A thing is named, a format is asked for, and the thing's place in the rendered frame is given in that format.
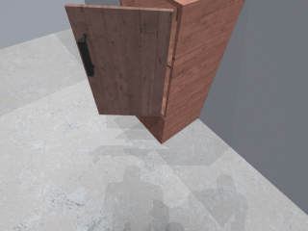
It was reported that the cupboard door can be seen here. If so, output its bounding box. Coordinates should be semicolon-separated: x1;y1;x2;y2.
64;4;173;116

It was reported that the robot left hand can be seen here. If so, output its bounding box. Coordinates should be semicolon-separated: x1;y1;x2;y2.
76;218;101;231

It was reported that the handle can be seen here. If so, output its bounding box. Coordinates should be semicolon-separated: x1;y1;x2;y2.
77;33;95;77

